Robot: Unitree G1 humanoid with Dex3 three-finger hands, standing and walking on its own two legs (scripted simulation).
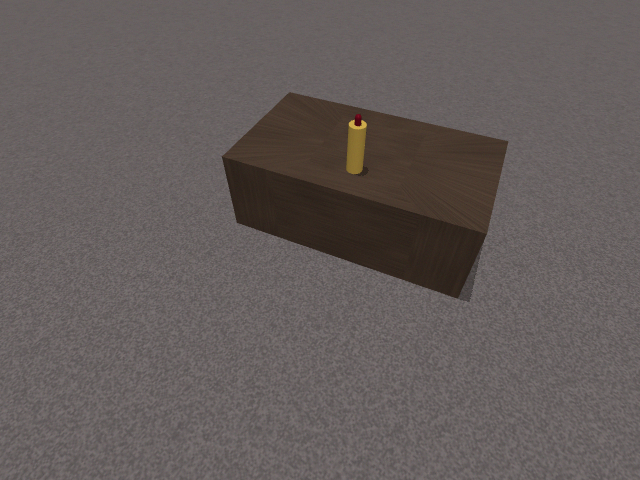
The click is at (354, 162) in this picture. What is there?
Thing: necked bottle
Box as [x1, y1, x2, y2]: [346, 114, 366, 173]
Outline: 359,114 355,116 354,120 349,122 346,169 351,173 358,173 362,169 366,123 360,119 361,117
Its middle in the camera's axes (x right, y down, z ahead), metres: +0.12 -0.33 +1.37
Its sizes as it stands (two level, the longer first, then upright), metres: 0.061 0.061 0.223
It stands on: a support 0.36 m high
